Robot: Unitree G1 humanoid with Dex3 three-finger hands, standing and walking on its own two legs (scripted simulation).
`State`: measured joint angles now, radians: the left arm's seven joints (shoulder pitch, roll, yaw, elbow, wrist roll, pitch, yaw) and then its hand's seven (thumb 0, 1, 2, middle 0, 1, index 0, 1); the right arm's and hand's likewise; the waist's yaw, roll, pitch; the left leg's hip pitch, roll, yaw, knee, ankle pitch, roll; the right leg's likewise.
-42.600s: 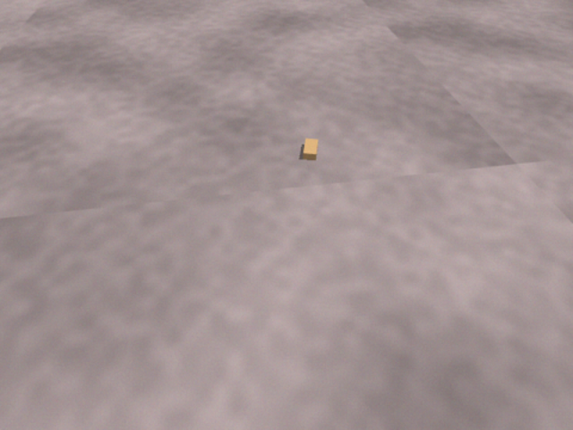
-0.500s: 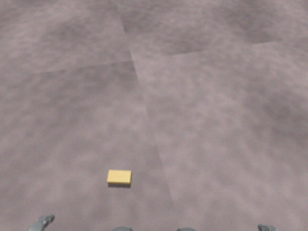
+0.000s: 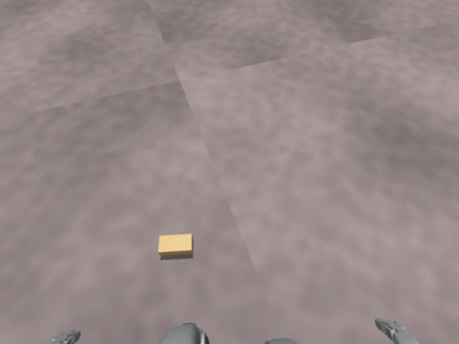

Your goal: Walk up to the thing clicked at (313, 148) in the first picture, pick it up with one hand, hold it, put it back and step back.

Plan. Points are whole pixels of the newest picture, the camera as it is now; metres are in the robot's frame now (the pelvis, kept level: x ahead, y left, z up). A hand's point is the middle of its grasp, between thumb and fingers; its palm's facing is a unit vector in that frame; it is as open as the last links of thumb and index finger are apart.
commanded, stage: step back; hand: left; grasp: from above
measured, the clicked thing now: (176, 244) +0.55 +0.24 -0.73
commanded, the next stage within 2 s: none
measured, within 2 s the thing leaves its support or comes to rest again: neither
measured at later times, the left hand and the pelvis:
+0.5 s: hand out of the picture -0.04 +0.27 -0.14, palm faces +0.07 -0.93 -0.35, open 7.4 cm; pelvis -0.14 +0.00 +0.01, yaw +4 degrees
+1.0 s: hand out of the picture -0.22 +0.22 -0.12, palm faces +0.03 -0.90 -0.43, open 7.4 cm; pelvis -0.31 -0.05 +0.01, yaw +3 degrees
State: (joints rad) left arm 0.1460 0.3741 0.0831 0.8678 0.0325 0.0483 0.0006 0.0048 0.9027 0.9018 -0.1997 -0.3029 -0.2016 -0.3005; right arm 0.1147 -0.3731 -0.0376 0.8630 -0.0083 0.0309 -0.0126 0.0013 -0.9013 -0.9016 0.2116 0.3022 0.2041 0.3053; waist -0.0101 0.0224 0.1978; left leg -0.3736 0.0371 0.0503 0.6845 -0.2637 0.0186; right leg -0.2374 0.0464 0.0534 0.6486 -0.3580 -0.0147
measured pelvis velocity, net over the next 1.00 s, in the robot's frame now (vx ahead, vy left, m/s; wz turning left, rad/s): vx -0.31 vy -0.05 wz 0.05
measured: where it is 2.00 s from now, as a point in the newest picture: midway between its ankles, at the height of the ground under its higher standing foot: outside the picture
